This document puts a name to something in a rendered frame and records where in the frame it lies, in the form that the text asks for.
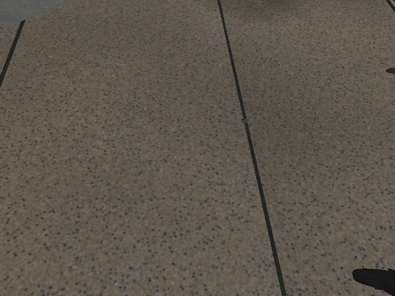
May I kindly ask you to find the right robot hand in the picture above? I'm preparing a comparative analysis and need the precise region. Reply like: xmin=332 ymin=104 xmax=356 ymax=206
xmin=352 ymin=268 xmax=395 ymax=296

